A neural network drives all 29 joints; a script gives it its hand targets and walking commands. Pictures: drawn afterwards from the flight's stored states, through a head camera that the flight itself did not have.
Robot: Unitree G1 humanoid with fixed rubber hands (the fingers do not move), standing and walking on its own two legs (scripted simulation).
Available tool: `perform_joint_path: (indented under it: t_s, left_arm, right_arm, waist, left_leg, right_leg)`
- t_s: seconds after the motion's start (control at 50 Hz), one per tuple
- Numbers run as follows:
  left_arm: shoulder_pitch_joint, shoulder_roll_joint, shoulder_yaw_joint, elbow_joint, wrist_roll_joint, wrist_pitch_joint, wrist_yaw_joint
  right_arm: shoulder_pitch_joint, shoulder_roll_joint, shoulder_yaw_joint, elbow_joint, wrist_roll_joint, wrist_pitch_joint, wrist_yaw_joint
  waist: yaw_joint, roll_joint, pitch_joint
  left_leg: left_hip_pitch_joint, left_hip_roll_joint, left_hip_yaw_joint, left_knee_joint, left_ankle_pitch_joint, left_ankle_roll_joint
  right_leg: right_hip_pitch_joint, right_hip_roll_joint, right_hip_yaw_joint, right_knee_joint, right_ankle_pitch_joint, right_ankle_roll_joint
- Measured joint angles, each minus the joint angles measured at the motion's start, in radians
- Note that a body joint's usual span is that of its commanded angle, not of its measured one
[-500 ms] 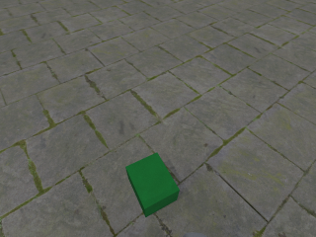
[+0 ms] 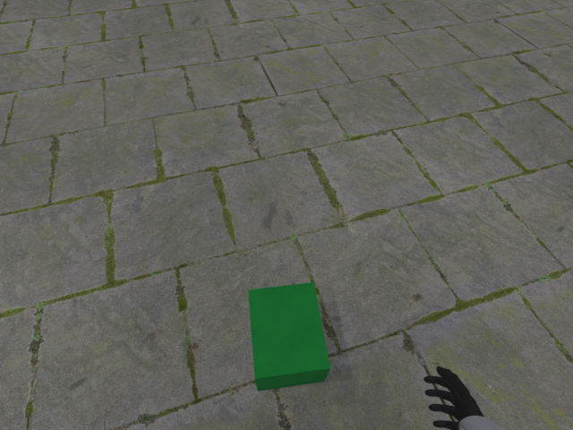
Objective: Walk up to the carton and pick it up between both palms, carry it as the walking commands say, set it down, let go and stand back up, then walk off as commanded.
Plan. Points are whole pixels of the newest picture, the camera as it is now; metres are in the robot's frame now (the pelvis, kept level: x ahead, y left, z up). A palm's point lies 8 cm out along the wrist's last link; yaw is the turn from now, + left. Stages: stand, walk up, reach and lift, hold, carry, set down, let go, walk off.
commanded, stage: walk up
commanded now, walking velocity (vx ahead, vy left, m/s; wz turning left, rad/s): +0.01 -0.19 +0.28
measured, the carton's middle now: (286, 335) +0.45 +0.02 -0.68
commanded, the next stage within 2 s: stand in 1.46 s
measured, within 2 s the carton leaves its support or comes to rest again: neither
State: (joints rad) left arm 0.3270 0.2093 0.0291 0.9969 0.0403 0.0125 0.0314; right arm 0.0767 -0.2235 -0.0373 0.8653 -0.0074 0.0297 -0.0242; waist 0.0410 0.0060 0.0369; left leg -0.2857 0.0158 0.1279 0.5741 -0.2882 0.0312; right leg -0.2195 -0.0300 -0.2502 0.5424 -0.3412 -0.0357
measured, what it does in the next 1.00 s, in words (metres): steps on the spot: right foot, then left foot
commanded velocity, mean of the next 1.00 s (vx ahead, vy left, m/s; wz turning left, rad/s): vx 0.00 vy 0.02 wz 0.15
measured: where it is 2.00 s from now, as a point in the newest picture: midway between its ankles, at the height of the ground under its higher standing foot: outside the picture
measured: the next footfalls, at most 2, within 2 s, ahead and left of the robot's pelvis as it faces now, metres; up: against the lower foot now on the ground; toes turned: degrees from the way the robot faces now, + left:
right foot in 0.26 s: +0.09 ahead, -0.20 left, +0.00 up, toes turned -7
left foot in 0.60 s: +0.02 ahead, +0.14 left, +0.00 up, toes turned +10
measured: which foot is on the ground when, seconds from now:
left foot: down 0.00-0.24, up 0.26-0.58, down 0.60-1.00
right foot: down 0.00-0.00, up 0.02-0.24, down 0.26-0.60, up 0.62-1.00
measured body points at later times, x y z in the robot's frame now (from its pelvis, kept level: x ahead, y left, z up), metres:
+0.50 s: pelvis +0.00 -0.03 +0.01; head +0.04 -0.05 +0.46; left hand -0.02 +0.27 -0.11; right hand +0.13 -0.29 -0.13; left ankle -0.02 +0.13 -0.67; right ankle +0.05 -0.19 -0.73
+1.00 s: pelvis -0.01 -0.02 +0.01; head +0.03 -0.02 +0.46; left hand +0.07 +0.25 -0.12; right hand +0.06 -0.30 -0.13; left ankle -0.02 +0.14 -0.73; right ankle -0.01 -0.14 -0.71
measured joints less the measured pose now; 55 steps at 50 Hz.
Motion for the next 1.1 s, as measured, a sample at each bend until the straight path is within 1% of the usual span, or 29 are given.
perform_joint_path:
  t_s: [0.02,0.04,0.08,0.1,0.14,0.18,0.22,0.24,0.26,0.3,0.34,0.38,0.42,0.46,0.52,0.56,0.6,0.64,0.66,0.7,0.74,0.84,0.92,0.94,0.98,1.02,1.04,1.06,1.1]
  left_arm:
    - [0.003,0.003,0.002,0.013,-0.004,0.005,0.000]
    - [0.002,0.001,0.006,0.022,-0.008,0.014,-0.001]
    - [-0.007,-0.006,0.010,0.031,-0.013,0.030,-0.004]
    - [-0.015,-0.010,0.008,0.029,-0.016,0.031,-0.006]
    - [-0.034,-0.018,-0.003,0.018,-0.018,0.025,-0.007]
    - [-0.054,-0.023,-0.010,0.001,-0.020,0.017,0.005]
    - [-0.068,-0.014,-0.007,-0.010,-0.022,0.007,0.022]
    - [-0.066,-0.001,-0.001,-0.014,-0.021,0.001,0.030]
    - [-0.065,0.011,0.008,-0.015,-0.016,-0.007,0.037]
    - [-0.065,0.017,0.018,-0.021,-0.008,-0.008,0.046]
    - [-0.050,0.025,0.026,-0.027,-0.005,-0.006,0.049]
    - [-0.031,0.038,0.033,-0.026,-0.002,-0.002,0.045]
    - [-0.019,0.052,0.037,-0.023,0.003,0.001,0.036]
    - [-0.016,0.066,0.042,-0.027,0.008,0.002,0.029]
    - [-0.029,0.081,0.047,-0.037,0.016,0.004,0.016]
    - [-0.043,0.089,0.050,-0.040,0.015,0.011,0.000]
    - [-0.050,0.088,0.042,-0.047,0.010,0.023,-0.012]
    - [-0.073,0.093,0.037,-0.054,0.001,0.045,-0.016]
    - [-0.082,0.091,0.034,-0.056,-0.006,0.053,-0.018]
    - [-0.090,0.079,0.025,-0.052,-0.015,0.053,-0.028]
    - [-0.093,0.063,0.015,-0.043,-0.019,0.049,-0.035]
    - [-0.106,0.032,0.010,-0.042,-0.029,0.044,-0.030]
    - [-0.140,0.050,0.034,-0.062,-0.023,0.060,-0.043]
    - [-0.150,0.056,0.035,-0.069,-0.022,0.060,-0.048]
    - [-0.166,0.064,0.030,-0.082,-0.025,0.055,-0.052]
    - [-0.175,0.066,0.021,-0.087,-0.033,0.038,-0.049]
    - [-0.174,0.068,0.020,-0.085,-0.032,0.023,-0.046]
    - [-0.176,0.055,0.021,-0.073,-0.026,0.010,-0.042]
    - [-0.169,0.026,0.017,-0.053,-0.020,-0.004,-0.036]
  right_arm:
    - [-0.001,0.017,0.002,0.001,-0.002,-0.006,-0.002]
    - [0.004,0.030,0.005,0.003,-0.004,-0.009,-0.005]
    - [0.025,0.045,0.006,0.016,-0.003,-0.014,-0.009]
    - [0.034,0.048,0.005,0.026,-0.002,-0.013,-0.010]
    - [0.048,0.044,-0.001,0.046,-0.002,-0.005,-0.006]
    - [0.054,0.027,-0.013,0.061,-0.007,0.011,0.007]
    - [0.066,0.006,-0.026,0.073,-0.007,0.024,0.018]
    - [0.078,-0.003,-0.031,0.073,-0.005,0.029,0.022]
    - [0.088,-0.014,-0.034,0.070,-0.005,0.034,0.025]
    - [0.100,-0.045,-0.047,0.062,-0.005,0.055,0.028]
    - [0.098,-0.068,-0.057,0.053,-0.007,0.070,0.037]
    - [0.090,-0.080,-0.059,0.042,-0.009,0.069,0.049]
    - [0.084,-0.083,-0.053,0.029,-0.009,0.068,0.058]
    - [0.080,-0.080,-0.043,0.016,-0.007,0.068,0.065]
    - [0.074,-0.071,-0.024,0.004,-0.002,0.065,0.070]
    - [0.072,-0.061,-0.012,0.003,0.001,0.048,0.066]
    - [0.083,-0.060,-0.009,0.006,-0.001,0.016,0.059]
    - [0.089,-0.023,-0.003,0.029,-0.010,-0.001,0.049]
    - [0.096,-0.006,0.004,0.036,-0.014,-0.004,0.044]
    - [0.105,0.019,0.019,0.046,-0.017,-0.008,0.034]
    - [0.104,0.032,0.027,0.050,-0.017,-0.017,0.023]
    - [0.091,0.029,0.016,0.063,-0.022,-0.032,-0.003]
    - [0.111,0.003,-0.011,0.076,-0.011,-0.026,-0.034]
    - [0.119,-0.008,-0.016,0.084,-0.013,-0.024,-0.036]
    - [0.132,-0.034,-0.024,0.100,-0.022,-0.019,-0.031]
    - [0.140,-0.056,-0.027,0.115,-0.022,-0.011,-0.014]
    - [0.148,-0.061,-0.024,0.120,-0.022,-0.008,-0.006]
    - [0.148,-0.069,-0.020,0.126,-0.022,-0.004,0.000]
    - [0.151,-0.071,-0.010,0.138,-0.013,0.010,0.005]
  waist:
    - [0.000,-0.019,0.004]
    - [0.002,-0.032,0.007]
    - [0.003,-0.043,0.013]
    - [0.002,-0.044,0.018]
    - [-0.002,-0.035,0.032]
    - [-0.009,-0.015,0.047]
    - [-0.017,0.003,0.055]
    - [-0.019,0.000,0.050]
    - [-0.019,-0.001,0.045]
    - [-0.010,0.025,0.049]
    - [-0.001,0.036,0.052]
    - [0.005,0.034,0.050]
    - [0.007,0.021,0.043]
    - [0.005,0.008,0.035]
    - [0.002,-0.011,0.027]
    - [-0.002,-0.023,0.023]
    - [-0.014,-0.001,0.010]
    - [-0.020,-0.033,0.019]
    - [-0.026,-0.046,0.020]
    - [-0.037,-0.061,0.017]
    - [-0.045,-0.065,0.012]
    - [-0.048,-0.051,0.002]
    - [-0.061,-0.030,-0.002]
    - [-0.064,-0.024,0.001]
    - [-0.072,-0.007,0.008]
    - [-0.078,0.007,0.017]
    - [-0.079,0.001,0.016]
    - [-0.079,0.020,0.024]
    - [-0.082,0.045,0.028]
  left_leg:
    - [0.003,-0.005,0.000,0.009,-0.001,0.019]
    - [0.006,-0.007,-0.001,0.019,-0.020,0.029]
    - [0.031,-0.002,-0.006,-0.007,-0.034,0.028]
    - [0.048,0.002,-0.010,-0.034,-0.026,0.022]
    - [0.075,0.010,-0.016,-0.081,0.002,0.004]
    - [0.084,0.012,-0.024,-0.093,0.012,-0.001]
    - [0.073,0.011,-0.032,-0.064,-0.001,-0.010]
    - [0.057,0.003,-0.033,-0.030,-0.019,-0.016]
    - [0.022,-0.003,-0.039,0.042,-0.079,-0.022]
    - [-0.077,-0.015,-0.079,0.286,-0.202,-0.053]
    - [-0.158,-0.022,-0.091,0.483,-0.200,-0.076]
    - [-0.198,-0.017,-0.094,0.565,-0.153,-0.090]
    - [-0.200,-0.009,-0.093,0.542,-0.122,-0.099]
    - [-0.179,0.002,-0.086,0.453,-0.109,-0.102]
    - [-0.121,0.018,-0.071,0.274,-0.116,-0.094]
    - [-0.052,0.025,-0.056,0.118,-0.086,-0.084]
    - [0.013,0.046,-0.076,-0.028,-0.006,-0.077]
    - [-0.003,0.039,-0.084,0.012,0.009,-0.062]
    - [0.005,0.037,-0.087,0.002,0.005,-0.055]
    - [0.040,0.034,-0.088,-0.056,0.021,-0.048]
    - [0.071,0.030,-0.082,-0.109,0.045,-0.042]
    - [0.087,0.029,-0.054,-0.146,0.060,-0.041]
    - [0.050,0.061,-0.055,-0.140,0.066,-0.058]
    - [0.046,0.071,-0.057,-0.140,0.069,-0.067]
    - [0.042,0.089,-0.063,-0.137,0.071,-0.087]
    - [0.042,0.098,-0.068,-0.119,0.063,-0.105]
    - [0.037,0.092,-0.067,-0.095,0.050,-0.107]
    - [0.029,0.095,-0.084,-0.060,0.007,-0.099]
    - [0.019,0.072,-0.135,0.002,-0.101,-0.073]
  right_leg:
    - [-0.017,-0.009,0.010,0.064,-0.046,0.017]
    - [-0.050,-0.010,0.041,0.151,-0.099,0.040]
    - [-0.118,-0.010,0.102,0.312,-0.136,0.074]
    - [-0.141,-0.016,0.121,0.349,-0.129,0.082]
    - [-0.159,-0.039,0.141,0.328,-0.097,0.091]
    - [-0.149,-0.065,0.149,0.233,-0.061,0.094]
    - [-0.115,-0.083,0.143,0.100,0.018,0.091]
    - [-0.093,-0.098,0.139,0.029,0.082,0.087]
    - [-0.097,-0.111,0.141,0.013,0.132,0.079]
    - [-0.123,-0.122,0.131,0.069,0.104,0.078]
    - [-0.115,-0.138,0.129,0.050,0.097,0.082]
    - [-0.100,-0.153,0.133,0.004,0.124,0.092]
    - [-0.092,-0.169,0.140,-0.031,0.149,0.097]
    - [-0.091,-0.184,0.141,-0.053,0.165,0.102]
    - [-0.093,-0.202,0.133,-0.064,0.177,0.116]
    - [-0.097,-0.208,0.126,-0.049,0.173,0.122]
    - [-0.125,-0.188,0.110,0.028,0.109,0.104]
    - [-0.160,-0.158,0.165,0.133,-0.033,0.083]
    - [-0.171,-0.132,0.193,0.176,-0.065,0.074]
    - [-0.175,-0.081,0.228,0.222,-0.058,0.063]
    - [-0.161,-0.043,0.237,0.227,-0.047,0.061]
    - [-0.116,0.017,0.217,0.183,-0.094,0.067]
    - [-0.191,0.042,0.205,0.365,-0.132,0.082]
    - [-0.194,0.039,0.207,0.363,-0.120,0.081]
    - [-0.161,0.026,0.218,0.264,-0.087,0.074]
    - [-0.076,0.007,0.228,0.057,0.012,0.065]
    - [-0.031,-0.011,0.233,-0.039,0.069,0.063]
    - [-0.023,-0.002,0.228,-0.048,0.085,0.055]
    - [0.000,0.013,0.221,-0.065,0.088,0.033]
